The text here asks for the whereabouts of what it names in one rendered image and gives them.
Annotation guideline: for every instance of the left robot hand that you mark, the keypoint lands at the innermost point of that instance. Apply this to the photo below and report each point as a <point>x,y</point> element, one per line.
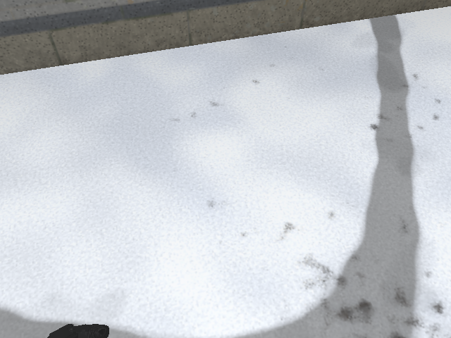
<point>81,331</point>

